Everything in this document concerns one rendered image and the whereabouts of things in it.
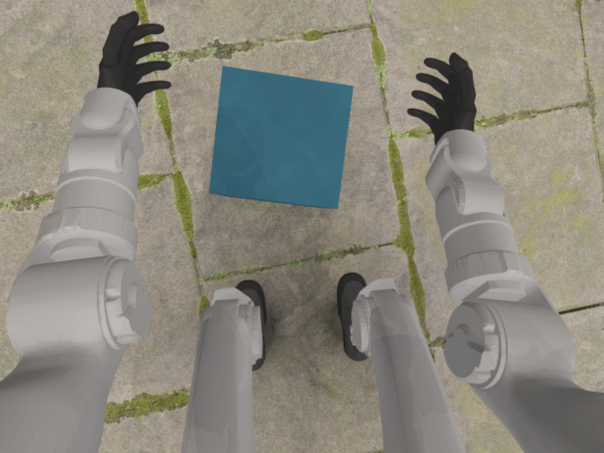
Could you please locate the robot right upper arm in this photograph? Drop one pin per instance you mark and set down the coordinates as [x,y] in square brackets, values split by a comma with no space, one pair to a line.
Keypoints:
[519,359]

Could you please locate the robot left forearm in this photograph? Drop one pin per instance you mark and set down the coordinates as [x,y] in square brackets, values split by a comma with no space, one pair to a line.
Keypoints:
[97,189]

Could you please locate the robot right hand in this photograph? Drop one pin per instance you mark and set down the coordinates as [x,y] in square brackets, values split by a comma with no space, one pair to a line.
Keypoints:
[457,110]

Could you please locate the robot left upper arm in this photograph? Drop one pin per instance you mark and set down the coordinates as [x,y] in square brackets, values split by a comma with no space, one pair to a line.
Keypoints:
[71,322]

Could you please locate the carton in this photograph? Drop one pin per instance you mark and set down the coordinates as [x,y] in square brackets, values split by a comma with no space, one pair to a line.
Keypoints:
[280,138]

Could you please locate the robot left hand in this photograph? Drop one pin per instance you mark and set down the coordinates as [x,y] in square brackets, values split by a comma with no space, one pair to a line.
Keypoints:
[118,68]

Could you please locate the right robot thigh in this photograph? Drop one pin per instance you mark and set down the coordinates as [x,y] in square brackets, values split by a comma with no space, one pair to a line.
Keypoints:
[415,413]

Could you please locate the robot right forearm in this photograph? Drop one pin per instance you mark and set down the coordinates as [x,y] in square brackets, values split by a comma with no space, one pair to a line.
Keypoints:
[481,252]

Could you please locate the left robot foot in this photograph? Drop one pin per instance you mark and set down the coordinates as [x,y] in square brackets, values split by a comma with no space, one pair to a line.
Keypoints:
[255,292]

